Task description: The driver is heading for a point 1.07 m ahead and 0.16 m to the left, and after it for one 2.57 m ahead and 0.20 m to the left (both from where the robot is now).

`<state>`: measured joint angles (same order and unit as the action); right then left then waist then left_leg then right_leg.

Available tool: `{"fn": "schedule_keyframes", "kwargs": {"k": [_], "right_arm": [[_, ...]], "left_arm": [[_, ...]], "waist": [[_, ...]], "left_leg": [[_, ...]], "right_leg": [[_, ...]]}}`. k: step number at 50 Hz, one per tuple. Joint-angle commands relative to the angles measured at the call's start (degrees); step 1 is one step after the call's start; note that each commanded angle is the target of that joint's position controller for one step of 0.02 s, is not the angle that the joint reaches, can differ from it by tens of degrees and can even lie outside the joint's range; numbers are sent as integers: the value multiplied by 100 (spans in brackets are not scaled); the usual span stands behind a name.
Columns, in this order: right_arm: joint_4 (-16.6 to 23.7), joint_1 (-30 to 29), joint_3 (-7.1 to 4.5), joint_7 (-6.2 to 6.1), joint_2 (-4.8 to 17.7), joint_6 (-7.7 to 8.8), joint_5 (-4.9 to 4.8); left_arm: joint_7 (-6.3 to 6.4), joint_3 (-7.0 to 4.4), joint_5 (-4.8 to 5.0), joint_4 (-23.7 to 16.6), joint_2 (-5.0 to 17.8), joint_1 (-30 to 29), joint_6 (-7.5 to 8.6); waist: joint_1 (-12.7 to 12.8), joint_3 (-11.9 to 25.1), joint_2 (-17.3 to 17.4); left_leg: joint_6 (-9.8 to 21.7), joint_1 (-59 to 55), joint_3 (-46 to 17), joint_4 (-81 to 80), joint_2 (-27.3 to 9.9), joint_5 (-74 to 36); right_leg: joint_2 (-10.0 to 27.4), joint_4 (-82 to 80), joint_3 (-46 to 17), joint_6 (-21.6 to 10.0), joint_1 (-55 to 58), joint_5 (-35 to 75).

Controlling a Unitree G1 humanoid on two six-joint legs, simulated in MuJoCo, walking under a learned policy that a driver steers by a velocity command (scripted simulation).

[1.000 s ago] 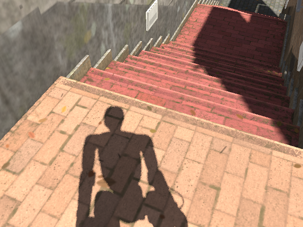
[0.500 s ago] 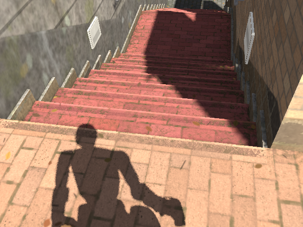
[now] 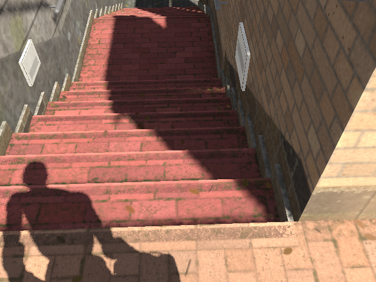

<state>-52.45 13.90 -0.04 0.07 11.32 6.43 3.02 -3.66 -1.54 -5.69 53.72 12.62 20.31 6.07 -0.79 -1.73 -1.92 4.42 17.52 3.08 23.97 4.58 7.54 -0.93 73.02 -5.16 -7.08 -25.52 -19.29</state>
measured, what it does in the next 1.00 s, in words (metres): walks ahead, turning left: right foot, then left foot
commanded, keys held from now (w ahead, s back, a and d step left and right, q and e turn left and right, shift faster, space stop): w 0.38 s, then w+q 0.62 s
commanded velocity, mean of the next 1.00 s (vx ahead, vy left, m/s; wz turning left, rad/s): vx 0.50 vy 0.00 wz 0.21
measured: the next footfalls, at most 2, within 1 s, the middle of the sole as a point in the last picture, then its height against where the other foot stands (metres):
right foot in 0.34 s outside the picture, level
left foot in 0.90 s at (154, 251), level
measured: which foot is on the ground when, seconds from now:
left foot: down 0.00-0.36, up 0.38-0.88, down 0.90-1.00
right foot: up 0.00-0.32, down 0.34-0.92, up 0.94-1.00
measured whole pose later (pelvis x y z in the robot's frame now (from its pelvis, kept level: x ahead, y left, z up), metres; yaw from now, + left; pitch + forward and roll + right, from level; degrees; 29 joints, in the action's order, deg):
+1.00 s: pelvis +0.53 +0.05 -0.01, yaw +18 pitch +1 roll +1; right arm -51.9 13.3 -3.6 1.6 11.9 6.4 2.1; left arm -1.8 -0.7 -2.8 56.5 11.3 21.9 6.2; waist -0.8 0.9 -0.5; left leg 4.8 23.1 2.5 35.9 4.3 14.0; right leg 4.6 63.1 1.9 -0.3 -11.8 -28.4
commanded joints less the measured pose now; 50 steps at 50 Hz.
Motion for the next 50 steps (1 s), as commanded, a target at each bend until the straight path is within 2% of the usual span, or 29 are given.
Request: {"fn": "schedule_keyframes", "kwargs": {"k": [1,2,5,9,12,15,17,18,19,20,21,22,23,24,29,33,35,37,40,41,42,43,44,45,46,47,48,49,50], "right_arm": [[276,-323,53,-90,33,197,-56],[309,-307,11,-85,114,251,-19],[304,-153,-33,69,324,294,166],[-74,948,-135,324,602,254,-64],[-153,1328,-125,337,481,151,-15],[-104,1165,-158,282,633,32,-1],[-42,982,-231,281,901,-17,22],[73,926,-165,284,677,17,4],[104,1796,55,350,-50,62,128],[178,824,-130,438,413,63,-63],[281,369,-172,362,426,62,-143],[229,268,-234,236,532,48,-60],[230,374,-201,166,355,16,66],[242,347,-135,186,144,-34,116],[279,121,-152,452,87,-226,-54],[406,-255,-128,470,21,-349,23],[397,-344,-204,426,203,-359,-110],[452,-592,-186,426,132,-400,-73],[737,-1152,-185,384,129,-329,-84],[688,-1032,-194,354,139,-271,-58],[719,-1247,-255,327,345,-172,-89],[821,-1441,-280,350,358,-167,-40],[768,-1134,-322,362,411,-123,-73],[367,202,-446,237,474,-317,-249],[265,925,-637,106,1021,-16,-118],[-157,2504,-582,41,1212,-22,-20],[-672,3316,-672,107,1192,41,141],[-578,2631,-761,113,1303,141,33],[-232,1460,-801,16,1534,-183,-400]], "left_arm": [[132,84,-46,-610,43,-242,-85],[109,114,19,-664,58,-183,-129],[58,216,124,-847,44,-506,-168],[74,221,130,-1197,177,-1432,-346],[141,112,71,-1428,344,-1916,-316],[125,9,184,-1577,461,-2109,-238],[140,-181,330,-1436,736,-1388,-120],[178,-274,263,-1149,1041,-164,-69],[199,-295,205,-819,1194,1220,-152],[225,-298,-68,-449,892,1825,-126],[260,-323,5,-419,874,1168,-23],[314,-227,106,-519,556,470,-11],[350,-106,186,-540,295,180,-13],[380,-47,166,-595,134,-52,-10],[461,-1,-106,-180,26,430,177],[284,36,55,125,218,714,220],[222,-9,14,148,510,598,174],[231,49,-60,310,423,862,144],[286,19,91,435,483,924,103],[318,14,-39,450,500,959,89],[359,-116,127,409,645,877,42],[437,-164,164,444,822,1041,32],[485,-168,166,451,828,1052,9],[608,-345,708,463,1147,706,-232],[377,58,-280,451,248,1564,32],[128,258,-314,79,-251,1538,188],[-42,66,131,-185,327,-3,207],[22,61,333,-477,301,-817,268],[372,-233,883,-565,823,-581,102]], "waist": [[236,180,287],[269,300,410],[186,50,122],[-269,-197,358],[-452,-163,391],[-292,-151,476],[139,392,422],[571,1325,-102],[783,2787,-1413],[1158,1571,-535],[863,400,-268],[569,30,-105],[290,161,-97],[148,111,-29],[-37,44,-82],[-104,1,-147],[-58,47,-268],[78,-69,-360],[96,-181,-335],[21,-102,-412],[186,-158,-186],[271,-134,-245],[113,-85,-278],[-426,-287,-1013],[-321,1101,688],[-686,2570,1585],[-1404,1442,552],[-1292,307,550],[-267,-335,241]], "left_leg": [[1227,-285,-1924,-1879,-1763,217],[1197,-233,-1588,-1848,-1553,-85],[1084,314,-743,-1799,-1151,-651],[1233,-644,-968,-1591,-1492,-1084],[1174,-1897,-1207,-1290,-1840,-1289],[986,-2178,-1157,-1009,-1867,-1765],[615,-1567,-720,-98,-1410,-3374],[213,-669,-297,1438,-875,-2685],[-328,1459,-313,3288,103,1045],[-163,2598,-905,4418,-87,2344],[36,2861,-1022,4703,-514,1795],[102,2579,-951,4573,-855,1340],[152,2195,-999,4308,-1039,932],[98,1957,-977,4173,-1124,675],[-221,2263,-715,3369,-1121,-418],[-230,2084,-532,2250,-1012,-1358],[-303,1987,-399,2145,-877,-1568],[-348,1967,-348,1994,-910,-1396],[-221,2228,-358,1641,-904,-449],[-95,2181,-431,2085,-952,-524],[-96,2318,-123,1420,-739,389],[-10,1830,259,1260,-512,813],[160,1059,511,882,-250,355],[492,194,858,1307,184,485],[1126,-2378,-312,1409,-281,-1315],[2504,-5000,-3633,398,-1926,-991],[1871,-4890,-4179,-443,-1959,-14],[1560,-3728,-3682,-534,-1964,497],[1668,-2087,-3399,-420,-2179,-2788]], "right_leg": [[767,-90,-160,77,-849,-43],[722,-60,-8,165,-856,135],[870,-1789,373,394,-612,1508],[702,-3362,483,569,-725,1849],[588,-3946,474,328,-1110,1434],[390,-4450,617,104,-510,1475],[112,-4469,838,-178,1452,1929],[693,-4109,256,-730,3241,3081],[2311,-4888,-2569,-2116,6042,2790],[2408,-5625,-3180,-1608,5397,1819],[2319,-5782,-2255,-1122,4160,1072],[2127,-6037,-1690,-957,3214,792],[1952,-6236,-1207,-888,2741,1193],[1913,-6398,-833,-851,2369,1686],[1708,-6514,609,-806,2124,3641],[1696,-6572,1237,-708,1925,4841],[1544,-6410,1554,-541,2013,4818],[1545,-6379,1704,-415,2201,4343],[1891,-6220,1617,-380,3014,4013],[2014,-6010,1613,-361,3228,4257],[1964,-5947,1755,-377,3498,4120],[1866,-5626,1965,-321,3523,4605],[1769,-5072,2106,-213,3287,5391],[1550,-3411,2241,174,2862,6151],[1477,-2354,2003,339,815,4334],[249,-647,1480,823,-1024,-1259],[-60,112,472,584,-2553,-1571],[258,351,63,421,-3066,-1228],[590,70,382,605,-2004,-351]]}}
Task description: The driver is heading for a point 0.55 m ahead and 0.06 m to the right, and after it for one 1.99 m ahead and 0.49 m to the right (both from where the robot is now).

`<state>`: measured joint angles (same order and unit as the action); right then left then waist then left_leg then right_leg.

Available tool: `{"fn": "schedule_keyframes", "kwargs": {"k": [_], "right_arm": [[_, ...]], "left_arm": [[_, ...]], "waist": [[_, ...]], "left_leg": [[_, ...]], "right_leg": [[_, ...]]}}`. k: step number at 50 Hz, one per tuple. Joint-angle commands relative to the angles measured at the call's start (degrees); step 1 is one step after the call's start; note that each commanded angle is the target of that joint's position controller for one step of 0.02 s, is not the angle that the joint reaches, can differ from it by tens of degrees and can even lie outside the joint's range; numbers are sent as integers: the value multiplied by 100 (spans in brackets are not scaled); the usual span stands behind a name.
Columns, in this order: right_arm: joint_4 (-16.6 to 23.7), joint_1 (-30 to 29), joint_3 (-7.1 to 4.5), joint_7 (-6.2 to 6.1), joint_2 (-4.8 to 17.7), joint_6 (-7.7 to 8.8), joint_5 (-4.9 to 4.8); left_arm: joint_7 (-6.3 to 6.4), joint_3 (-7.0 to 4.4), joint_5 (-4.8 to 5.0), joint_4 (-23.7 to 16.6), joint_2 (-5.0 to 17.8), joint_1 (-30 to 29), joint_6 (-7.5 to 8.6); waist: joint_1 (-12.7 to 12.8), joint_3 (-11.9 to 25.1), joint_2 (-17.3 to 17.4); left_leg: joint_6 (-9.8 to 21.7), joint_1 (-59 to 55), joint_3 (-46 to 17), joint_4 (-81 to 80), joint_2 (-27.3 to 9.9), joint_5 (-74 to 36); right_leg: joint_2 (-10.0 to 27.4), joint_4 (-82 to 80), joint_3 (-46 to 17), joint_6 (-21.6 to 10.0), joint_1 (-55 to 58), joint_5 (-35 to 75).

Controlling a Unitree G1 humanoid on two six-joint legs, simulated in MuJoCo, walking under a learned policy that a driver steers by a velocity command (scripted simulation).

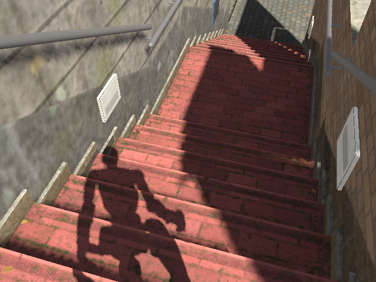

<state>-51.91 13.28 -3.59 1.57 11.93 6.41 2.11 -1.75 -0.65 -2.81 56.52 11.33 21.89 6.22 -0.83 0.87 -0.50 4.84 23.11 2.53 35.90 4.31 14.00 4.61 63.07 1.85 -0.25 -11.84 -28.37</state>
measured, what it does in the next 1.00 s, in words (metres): goes down, turning right: right foot 0.16 m lower, then left foot 0.16 m lower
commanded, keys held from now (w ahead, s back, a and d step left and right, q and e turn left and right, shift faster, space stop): w+q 0.02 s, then w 0.22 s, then w+e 0.32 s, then e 0.44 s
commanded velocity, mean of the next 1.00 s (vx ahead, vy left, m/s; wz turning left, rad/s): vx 0.38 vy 0.00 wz -0.18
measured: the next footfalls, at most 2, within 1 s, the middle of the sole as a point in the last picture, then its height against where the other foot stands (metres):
right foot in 0.48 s outside the picture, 0.16 m lower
left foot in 0.88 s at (179, 275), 0.16 m lower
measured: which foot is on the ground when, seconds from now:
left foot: down 0.00-0.48, up 0.50-0.86, down 0.88-1.00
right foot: up 0.00-0.46, down 0.48-0.90, up 0.92-1.00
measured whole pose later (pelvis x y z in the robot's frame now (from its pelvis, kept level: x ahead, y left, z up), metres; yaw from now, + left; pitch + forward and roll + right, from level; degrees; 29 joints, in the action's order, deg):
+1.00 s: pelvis +0.51 +0.01 -0.32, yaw -15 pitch +3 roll +0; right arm -45.9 15.2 -1.9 2.5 14.5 4.3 4.1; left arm -1.8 1.2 -2.2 46.2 11.6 25.9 1.5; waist 2.9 3.1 -1.2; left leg 3.7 29.3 8.9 35.2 -2.0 9.2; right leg -6.0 118.8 -5.5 3.2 -45.9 -38.2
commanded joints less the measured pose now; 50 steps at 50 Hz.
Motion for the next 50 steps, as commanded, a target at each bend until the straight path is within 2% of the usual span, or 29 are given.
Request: {"fn": "schedule_keyframes", "kwargs": {"k": [1,3,6,9,15,18,19,21,22,23,24,25,26,27,28,30,32,34,35,36,38,40,42,43,44,45,46,47,50], "right_arm": [[-97,934,-321,-127,1127,-275,-433],[181,475,-119,-72,602,-359,-257],[12,928,-151,-134,901,-374,-83],[-178,1410,-101,-273,859,-201,-292],[83,1342,-8,-402,790,-288,-202],[28,1660,4,-453,790,-294,-3],[-496,2508,397,-146,78,7,654],[-154,1971,392,55,354,186,416],[-123,1718,349,77,586,166,77],[-15,1336,234,110,1142,71,-34],[-198,1426,204,298,1280,-55,213],[-262,2417,432,519,133,-43,432],[265,1906,508,512,127,71,288],[930,821,402,486,692,183,106],[1149,560,378,415,856,162,-2],[812,310,393,102,841,-62,319],[863,223,380,-29,372,-82,296],[691,774,558,57,-23,-174,322],[680,492,451,4,388,-112,247],[909,-244,357,-31,768,-84,286],[1172,-1879,501,10,439,-102,344],[1208,-1501,585,110,8,-237,282],[966,362,421,-12,124,-241,239],[846,1108,227,-55,451,-216,97],[716,2003,-34,-128,998,-210,-17],[720,2888,-287,-180,1569,-312,-59],[684,2345,-283,-20,1878,-271,27],[594,2138,-230,112,1723,-285,326],[1118,37,32,67,908,-8,233]], "left_arm": [[295,-318,457,-735,898,-432,-122],[302,-385,304,-588,751,103,-482],[197,-375,138,-592,502,35,-584],[135,-499,113,-1119,780,-1306,-496],[-153,-363,-18,-1132,396,-1605,-507],[-106,-336,31,-1315,415,-2028,-472],[-117,-79,-454,-1094,237,-1424,-194],[-26,-245,-488,-659,689,-369,-110],[-33,-324,-343,-293,929,181,-145],[-25,-375,-280,1,936,1050,-159],[26,-426,-323,571,837,2711,-165],[-42,-410,-266,346,1275,2682,-176],[-205,-503,-312,237,1639,2641,-173],[-237,-610,-326,96,1782,2191,-96],[-233,-454,-263,-73,1375,1037,-30],[-235,290,-367,-439,-571,-691,95],[-81,204,-106,-800,33,-1294,253],[-4,-7,-176,-696,895,-485,337],[86,-20,-230,-533,776,37,415],[299,-67,88,-423,824,925,415],[606,28,235,70,-6,2748,206],[370,52,-59,-65,234,2306,-66],[38,112,-301,-612,307,1149,-93],[-2,108,-160,-929,351,735,-51],[-102,68,-43,-1140,626,260,-28],[-260,-33,158,-1317,783,156,-35],[-283,170,124,-1246,-113,1945,-49],[-228,91,258,-1267,376,1648,-242],[141,368,-27,-1469,-193,1435,-630]], "waist": [[69,-416,-32],[345,-74,86],[242,-173,316],[-9,-572,362],[-141,-383,377],[-478,-682,341],[-402,-1136,357],[48,-722,219],[265,-846,-309],[731,-731,-685],[1282,-313,-1299],[616,1380,-1445],[829,1477,-443],[1099,734,-231],[749,-51,-69],[-218,-1054,842],[-500,-758,-431],[-565,-238,-94],[-178,-226,324],[472,-89,162],[1646,-234,67],[1141,-140,-290],[-15,-179,-260],[-484,-115,-8],[-1115,27,289],[-1473,1223,1403],[-116,3217,2095],[-147,2108,807],[752,588,-370]], "left_leg": [[1470,-1626,-2621,-1632,-1830,-3957],[1182,-834,-2017,-1993,-1374,-2668],[1295,-329,-1699,-2126,-1379,-1976],[1141,-983,-1993,-2092,-1264,-285],[723,95,-1317,-909,-777,411],[710,-484,-1250,-76,-935,226],[372,-249,-919,554,-857,832],[422,319,-895,1540,-768,-356],[299,-515,-917,2436,-712,-533],[331,-809,-878,3789,-367,-545],[150,-98,-749,6037,29,-262],[-232,2165,-790,7989,346,2903],[-670,3959,-1047,8838,397,2911],[-939,5871,-1040,9031,151,2819],[-762,6397,-1597,7981,-423,1836],[-340,4049,-1555,4345,-1565,-372],[-408,-206,-368,2115,-1211,-1917],[-624,-1451,351,2871,-625,-2288],[-733,-246,-575,1903,-882,-3137],[-819,1742,-372,821,-721,-3209],[-678,4757,-852,-1334,-1108,-3747],[-383,1730,-386,-1829,-934,-4770],[-388,-1839,-78,-123,-830,-4750],[-281,-3102,193,-270,-668,-4025],[102,-4459,177,-747,-796,-3744],[1146,-5477,-705,-616,-1908,-6038],[2713,-6338,-2052,331,-3630,-8736],[2576,-4917,-2465,159,-3640,-8340],[1732,-459,-1391,-1558,-3180,-3251]], "right_leg": [[240,610,-451,62,-2405,691],[226,-121,-461,133,-1371,584],[150,-239,-186,163,-1372,1785],[345,-1511,-617,76,-2815,3537],[-299,-2221,-266,-159,-1465,5504],[-439,-2570,-178,-245,-1963,5039],[192,-3064,-426,-192,-1469,5231],[-328,-2693,361,70,160,4332],[-93,-4130,78,39,-149,4076],[-393,-4927,656,-83,423,4498],[-147,-5294,350,-608,2059,5087],[806,-2467,-1250,-2137,4660,7554],[1506,-2432,-2878,-2984,5469,7932],[1971,-2761,-3527,-3192,5241,6314],[2249,-3327,-4377,-2865,3841,3325],[1336,-4389,-2585,-2067,-695,3681],[-300,-4033,-1061,-1763,-4171,3875],[-415,-3316,-1093,-1529,-4523,4381],[-528,-2510,-1284,-1167,-3191,3626],[-518,-1807,-1502,-1102,-933,3242],[-266,-716,-2353,-916,2099,2445],[-429,-1069,-2544,-1172,-640,1779],[-682,-766,-2435,-1169,-3936,576],[-890,-369,-2304,-906,-4556,513],[-1026,650,-2131,-439,-5017,1497],[-1597,3497,-1246,156,-4634,533],[-1537,6190,-704,272,-4947,-2658],[-1155,7344,-815,403,-5868,-2073],[-202,5495,-983,529,-4587,346]]}}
